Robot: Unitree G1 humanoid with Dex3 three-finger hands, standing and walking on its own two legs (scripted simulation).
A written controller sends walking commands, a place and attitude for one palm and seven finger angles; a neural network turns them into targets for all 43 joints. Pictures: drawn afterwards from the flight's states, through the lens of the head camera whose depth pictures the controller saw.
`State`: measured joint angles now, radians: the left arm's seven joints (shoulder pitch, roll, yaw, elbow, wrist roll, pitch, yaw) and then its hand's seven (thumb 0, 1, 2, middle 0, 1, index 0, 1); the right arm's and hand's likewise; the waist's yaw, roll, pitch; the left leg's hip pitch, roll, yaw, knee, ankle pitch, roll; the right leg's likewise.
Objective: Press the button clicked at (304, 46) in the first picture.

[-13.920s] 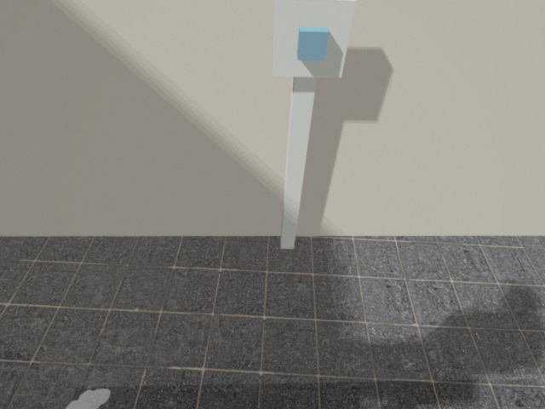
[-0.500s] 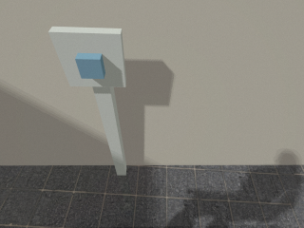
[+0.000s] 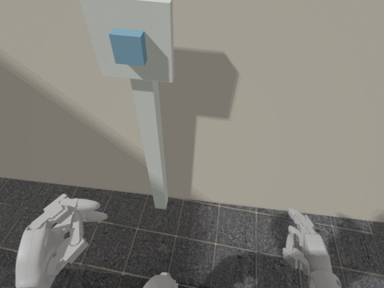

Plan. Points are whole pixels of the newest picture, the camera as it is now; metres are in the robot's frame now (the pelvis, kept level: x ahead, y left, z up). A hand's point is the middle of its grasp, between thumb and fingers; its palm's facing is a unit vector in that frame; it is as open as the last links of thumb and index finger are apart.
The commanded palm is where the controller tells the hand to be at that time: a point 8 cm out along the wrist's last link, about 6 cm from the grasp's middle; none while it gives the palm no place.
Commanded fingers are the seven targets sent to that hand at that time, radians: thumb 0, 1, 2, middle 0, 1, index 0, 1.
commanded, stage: raise the hand and make a fist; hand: left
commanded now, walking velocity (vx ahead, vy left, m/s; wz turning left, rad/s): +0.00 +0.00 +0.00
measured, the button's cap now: (129, 46) +0.54 +0.21 +0.22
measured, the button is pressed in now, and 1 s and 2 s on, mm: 0 0 0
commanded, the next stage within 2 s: aim a knuckle at the button in 1.42 s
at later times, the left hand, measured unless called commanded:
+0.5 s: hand (95, 194) +0.24 +0.19 +0.12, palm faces -0.02 -1.00 -0.05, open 3.1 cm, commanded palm +0.21 +0.26 +0.15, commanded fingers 0.00 0.90 0.90 -1.30 -1.50 -1.30 -1.50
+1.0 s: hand (54, 143) +0.27 +0.24 +0.21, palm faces +0.06 -0.99 -0.08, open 3.1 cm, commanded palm +0.23 +0.29 +0.22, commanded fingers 0.00 0.90 0.90 -1.30 -1.50 -1.30 -1.50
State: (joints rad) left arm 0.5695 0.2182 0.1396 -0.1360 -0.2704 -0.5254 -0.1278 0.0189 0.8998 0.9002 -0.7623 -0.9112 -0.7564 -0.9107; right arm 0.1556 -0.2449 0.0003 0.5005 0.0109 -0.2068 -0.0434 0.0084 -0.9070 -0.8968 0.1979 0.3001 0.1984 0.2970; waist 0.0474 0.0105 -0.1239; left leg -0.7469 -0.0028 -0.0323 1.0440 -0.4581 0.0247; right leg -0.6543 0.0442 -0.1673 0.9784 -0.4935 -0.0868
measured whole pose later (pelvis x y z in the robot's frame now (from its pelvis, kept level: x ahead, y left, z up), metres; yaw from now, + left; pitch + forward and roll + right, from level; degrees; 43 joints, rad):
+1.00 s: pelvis +0.03 +0.03 +0.06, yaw -1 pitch -1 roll -1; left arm 0.22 0.32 0.27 -0.27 -0.32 0.07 -0.20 0.01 0.90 0.90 -1.30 -1.50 -1.30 -1.50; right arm 0.22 -0.23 0.08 0.61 0.06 -0.23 -0.08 0.01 -0.90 -0.90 0.20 0.30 0.20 0.30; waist 0.05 0.04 -0.06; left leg -0.29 -0.05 0.02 0.60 -0.31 0.07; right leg -0.22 0.02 -0.10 0.55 -0.33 -0.03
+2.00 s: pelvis +0.03 +0.00 +0.06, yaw -2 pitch -1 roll +0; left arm -0.07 0.31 0.27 0.06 -0.29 0.09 -0.19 0.01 0.90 0.90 -1.30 -1.50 -1.30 -1.50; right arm 0.22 -0.26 0.06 0.65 0.07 -0.19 -0.09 0.01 -0.90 -0.90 0.20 0.30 0.20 0.30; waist 0.01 0.04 -0.03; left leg -0.26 -0.02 0.03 0.55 -0.28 0.03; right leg -0.20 0.05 -0.08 0.52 -0.31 -0.07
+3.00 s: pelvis +0.03 +0.02 +0.06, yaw -4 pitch +3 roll +0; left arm -0.45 0.25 0.20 0.56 -0.18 -0.09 -0.05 0.01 0.90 0.90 -1.30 -1.50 -1.29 -1.50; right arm 0.32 -0.25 0.03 0.67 0.05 -0.04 -0.05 0.01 -0.91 -0.90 0.20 0.30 0.20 0.30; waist -0.04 0.03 -0.05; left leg -0.33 -0.03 0.06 0.56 -0.29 0.06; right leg -0.29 0.04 -0.05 0.54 -0.31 -0.04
